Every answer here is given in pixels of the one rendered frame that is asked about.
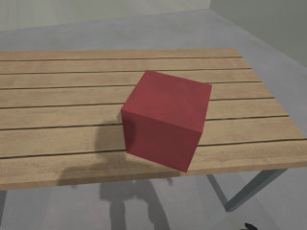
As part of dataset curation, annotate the carton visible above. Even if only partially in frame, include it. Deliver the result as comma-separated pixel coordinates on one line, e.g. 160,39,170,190
120,70,212,173

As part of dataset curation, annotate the table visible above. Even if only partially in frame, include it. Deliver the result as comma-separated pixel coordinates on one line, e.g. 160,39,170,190
0,48,307,213

